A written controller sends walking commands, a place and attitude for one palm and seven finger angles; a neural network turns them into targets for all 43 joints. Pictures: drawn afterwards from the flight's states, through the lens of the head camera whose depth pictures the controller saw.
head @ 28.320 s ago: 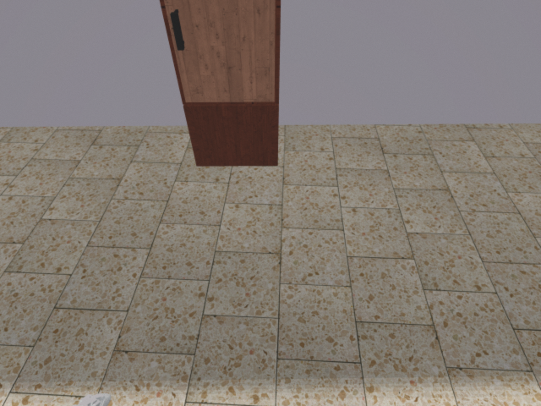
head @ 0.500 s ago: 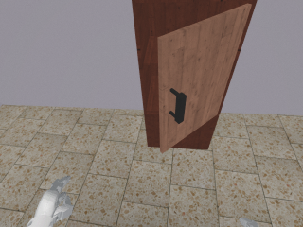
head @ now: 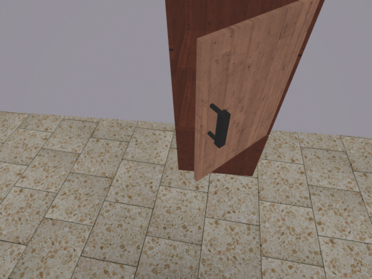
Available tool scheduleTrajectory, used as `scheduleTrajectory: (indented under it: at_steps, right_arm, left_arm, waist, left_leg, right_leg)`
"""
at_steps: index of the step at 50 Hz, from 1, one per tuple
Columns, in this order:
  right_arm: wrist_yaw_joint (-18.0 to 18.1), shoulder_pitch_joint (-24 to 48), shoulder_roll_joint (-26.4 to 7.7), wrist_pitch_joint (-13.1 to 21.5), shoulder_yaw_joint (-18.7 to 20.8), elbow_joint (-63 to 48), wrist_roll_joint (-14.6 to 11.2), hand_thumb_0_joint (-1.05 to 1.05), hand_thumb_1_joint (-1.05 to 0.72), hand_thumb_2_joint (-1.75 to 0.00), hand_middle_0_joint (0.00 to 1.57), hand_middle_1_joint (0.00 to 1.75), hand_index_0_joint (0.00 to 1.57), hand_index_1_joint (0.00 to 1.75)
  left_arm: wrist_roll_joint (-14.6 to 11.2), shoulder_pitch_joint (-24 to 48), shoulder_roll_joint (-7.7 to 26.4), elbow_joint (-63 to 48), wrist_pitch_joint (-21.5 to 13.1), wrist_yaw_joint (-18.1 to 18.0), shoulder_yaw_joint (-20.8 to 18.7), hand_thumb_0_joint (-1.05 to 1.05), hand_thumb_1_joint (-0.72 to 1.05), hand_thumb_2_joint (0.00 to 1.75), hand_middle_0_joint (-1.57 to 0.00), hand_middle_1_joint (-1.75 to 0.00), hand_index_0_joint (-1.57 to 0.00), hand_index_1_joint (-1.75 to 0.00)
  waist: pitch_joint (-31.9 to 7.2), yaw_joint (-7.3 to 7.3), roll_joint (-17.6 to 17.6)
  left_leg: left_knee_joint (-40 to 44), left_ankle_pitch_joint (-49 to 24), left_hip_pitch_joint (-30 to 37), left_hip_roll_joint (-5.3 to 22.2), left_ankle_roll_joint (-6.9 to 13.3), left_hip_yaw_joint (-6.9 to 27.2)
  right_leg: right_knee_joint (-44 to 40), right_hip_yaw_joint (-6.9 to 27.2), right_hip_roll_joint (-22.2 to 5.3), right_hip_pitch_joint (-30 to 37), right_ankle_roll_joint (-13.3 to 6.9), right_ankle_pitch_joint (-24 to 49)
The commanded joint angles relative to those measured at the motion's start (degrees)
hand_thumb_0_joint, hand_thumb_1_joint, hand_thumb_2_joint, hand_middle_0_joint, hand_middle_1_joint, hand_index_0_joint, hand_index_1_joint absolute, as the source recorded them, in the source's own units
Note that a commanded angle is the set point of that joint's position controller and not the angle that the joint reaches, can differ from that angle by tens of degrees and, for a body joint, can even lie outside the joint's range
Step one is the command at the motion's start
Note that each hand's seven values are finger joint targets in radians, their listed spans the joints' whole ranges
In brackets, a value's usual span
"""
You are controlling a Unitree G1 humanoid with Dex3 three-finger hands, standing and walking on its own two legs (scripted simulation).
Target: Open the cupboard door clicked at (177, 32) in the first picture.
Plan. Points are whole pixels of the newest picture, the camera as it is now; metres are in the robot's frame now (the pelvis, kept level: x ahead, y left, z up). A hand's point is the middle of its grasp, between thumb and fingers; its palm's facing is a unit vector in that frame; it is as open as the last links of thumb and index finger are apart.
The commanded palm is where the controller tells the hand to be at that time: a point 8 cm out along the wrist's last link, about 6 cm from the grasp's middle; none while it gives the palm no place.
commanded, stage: let the arm hang, fingers relaxed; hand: left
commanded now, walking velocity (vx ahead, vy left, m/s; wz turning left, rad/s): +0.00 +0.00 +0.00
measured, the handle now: (216, 125) +0.53 -0.05 -0.01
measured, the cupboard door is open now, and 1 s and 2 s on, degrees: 43 43 43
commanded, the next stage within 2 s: look to check the result in 0.44 s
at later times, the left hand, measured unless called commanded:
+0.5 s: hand out of the picture +0.01 +0.15 -0.18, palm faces +0.06 -0.98 -0.18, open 7.3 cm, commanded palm none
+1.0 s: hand out of the picture +0.01 +0.15 -0.17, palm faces +0.06 -0.98 -0.18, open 7.3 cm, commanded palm none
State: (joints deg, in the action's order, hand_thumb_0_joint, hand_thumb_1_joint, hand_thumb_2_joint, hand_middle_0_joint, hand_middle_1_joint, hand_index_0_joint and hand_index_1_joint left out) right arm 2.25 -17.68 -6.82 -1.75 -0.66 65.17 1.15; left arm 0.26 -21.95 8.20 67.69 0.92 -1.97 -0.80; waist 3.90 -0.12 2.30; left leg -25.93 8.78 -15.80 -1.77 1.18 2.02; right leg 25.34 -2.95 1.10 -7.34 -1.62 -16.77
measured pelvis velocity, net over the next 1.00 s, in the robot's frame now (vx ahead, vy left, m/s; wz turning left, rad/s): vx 0.04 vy -0.01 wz -0.01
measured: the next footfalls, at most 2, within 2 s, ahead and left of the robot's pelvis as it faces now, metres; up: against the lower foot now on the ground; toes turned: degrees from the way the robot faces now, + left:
none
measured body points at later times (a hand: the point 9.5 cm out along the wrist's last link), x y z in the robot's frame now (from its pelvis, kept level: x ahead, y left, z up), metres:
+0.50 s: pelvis +0.02 -0.01 +0.00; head +0.03 -0.01 +0.45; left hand +0.01 +0.21 -0.16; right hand +0.02 -0.22 -0.16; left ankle +0.06 +0.10 -0.74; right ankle -0.03 -0.10 -0.74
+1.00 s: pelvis +0.04 -0.01 +0.00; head +0.05 -0.01 +0.45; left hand +0.01 +0.20 -0.16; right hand +0.03 -0.23 -0.16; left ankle +0.06 +0.10 -0.74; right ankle -0.03 -0.10 -0.74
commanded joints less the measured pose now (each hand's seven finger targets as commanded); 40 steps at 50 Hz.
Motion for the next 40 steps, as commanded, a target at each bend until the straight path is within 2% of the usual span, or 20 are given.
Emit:
scheduleTrajectory:
  at_steps: [1, 2, 9, 18, 19, 23, 24, 29, 40]
  right_arm:
    - [0.3, -3.0, -5.4, 1.0, 1.1, -1.3, 0.0, 0.00, -0.90, -0.90, 0.20, 0.30, 0.20, 0.30]
    - [0.3, -2.9, -5.0, 1.0, 1.1, -1.2, 0.0, 0.00, -0.90, -0.90, 0.20, 0.30, 0.20, 0.30]
    - [0.4, -2.2, -4.6, 1.4, 0.9, -0.5, 0.0, 0.00, -0.90, -0.90, 0.20, 0.30, 0.20, 0.30]
    - [0.7, -1.6, -5.0, 1.8, 0.8, -0.7, 0.2, 0.00, -0.90, -0.90, 0.20, 0.30, 0.20, 0.30]
    - [0.7, -1.4, -4.9, 1.8, 0.8, -0.8, 0.1, 0.00, -0.90, -0.90, 0.20, 0.30, 0.20, 0.30]
    - [0.7, -1.3, -5.4, 1.7, 0.8, -0.8, 0.1, 0.00, -0.90, -0.90, 0.20, 0.30, 0.20, 0.30]
    - [0.8, -1.1, -5.5, 1.8, 0.9, -1.0, 0.0, 0.00, -0.90, -0.90, 0.20, 0.30, 0.20, 0.30]
    - [0.8, -0.9, -5.7, 1.7, 0.9, -0.8, -0.1, 0.00, -0.90, -0.90, 0.20, 0.30, 0.20, 0.30]
    - [0.9, -0.3, -6.0, 1.8, 0.9, -0.3, -0.1, 0.00, -0.90, -0.90, 0.20, 0.30, 0.20, 0.30]
  left_arm:
    - [-0.1, -2.8, 4.0, -1.9, -1.1, -0.3, -0.5, 0.00, 0.90, 0.90, -0.20, -0.30, -0.20, -0.30]
    - [-0.1, -3.0, 3.7, -1.8, -1.1, -0.3, -0.5, 0.00, 0.90, 0.90, -0.20, -0.30, -0.20, -0.30]
    - [0.0, -2.8, 3.2, -2.1, -1.3, -0.6, -0.6, 0.00, 0.90, 0.90, -0.20, -0.30, -0.20, -0.30]
    - [-0.2, -1.0, 3.5, -2.8, -1.5, -0.5, -0.8, 0.00, 0.90, 0.90, -0.20, -0.30, -0.20, -0.30]
    - [-0.1, -1.2, 3.5, -2.9, -1.5, -0.6, -1.0, 0.00, 0.90, 0.90, -0.20, -0.30, -0.20, -0.30]
    - [-0.2, -0.5, 3.9, -3.1, -1.4, -0.5, -0.9, 0.00, 0.90, 0.90, -0.20, -0.30, -0.20, -0.30]
    - [-0.2, -0.8, 3.8, -3.3, -1.5, -0.5, -0.9, 0.00, 0.90, 0.90, -0.20, -0.30, -0.20, -0.30]
    - [-0.2, -0.8, 4.0, -3.2, -1.5, -0.6, -0.8, 0.00, 0.90, 0.90, -0.20, -0.30, -0.20, -0.30]
    - [-0.2, -1.0, 4.0, -2.8, -1.4, -0.6, -0.6, 0.00, 0.90, 0.90, -0.20, -0.30, -0.20, -0.30]
  waist:
    - [1.4, 0.49, -3.3]
    - [1.6, 0.40, -4.1]
    - [2.7, -0.02, -2.8]
    - [1.5, 0.17, -0.9]
    - [1.4, -0.15, -1.4]
    - [1.4, 0.20, -1.2]
    - [1.2, -0.07, -2.4]
    - [1.1, -0.06, -3.5]
    - [1.1, 0.06, -2.9]
  left_leg:
    - [4.5, 0.4, 2.5, 5.4, 1.7, 5.0]
    - [4.3, -0.4, 2.7, 5.4, 1.7, 5.0]
    - [4.1, -3.0, 2.9, 5.5, 1.7, 4.7]
    - [3.5, -7.4, 3.5, 5.5, 1.4, 4.2]
    - [3.2, -8.1, 3.7, 5.7, 1.5, 4.1]
    - [3.7, -7.2, 4.0, 5.7, 1.4, 4.3]
    - [3.2, -8.0, 4.4, 5.8, 1.5, 4.2]
    - [3.1, -9.1, 5.3, 5.8, 1.6, 3.9]
    - [3.4, -9.9, 6.1, 5.9, 1.6, 3.7]
  right_leg:
    - [-6.6, 5.5, -6.1, -5.8, -1.7, -0.9]
    - [-6.6, 5.4, -6.1, -5.8, -1.7, -0.3]
    - [-6.5, 5.0, -6.2, -5.4, -1.4, 1.8]
    - [-6.7, 5.5, -6.6, -2.5, -1.2, 7.2]
    - [-6.8, 5.1, -6.6, -2.2, -1.1, 8.1]
    - [-7.2, 5.5, -6.6, -1.9, -1.2, 7.2]
    - [-7.3, 5.2, -6.4, -1.7, -1.1, 8.0]
    - [-7.4, 4.8, -6.6, -1.3, -0.8, 9.9]
    - [-7.5, 5.1, -6.7, -0.7, -0.8, 11.1]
